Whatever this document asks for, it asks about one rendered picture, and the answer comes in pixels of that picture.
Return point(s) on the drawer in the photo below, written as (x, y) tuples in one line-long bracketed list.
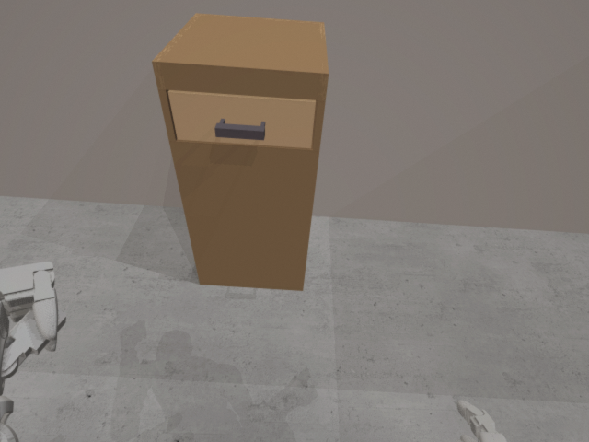
[(288, 122)]

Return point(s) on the left robot forearm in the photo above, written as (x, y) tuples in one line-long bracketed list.
[(7, 434)]

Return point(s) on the left robot hand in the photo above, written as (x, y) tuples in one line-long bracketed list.
[(28, 297)]

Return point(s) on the cabinet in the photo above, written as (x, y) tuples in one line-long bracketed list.
[(248, 208)]

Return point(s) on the right robot hand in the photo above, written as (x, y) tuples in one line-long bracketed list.
[(482, 426)]

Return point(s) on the handle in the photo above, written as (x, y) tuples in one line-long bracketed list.
[(239, 131)]

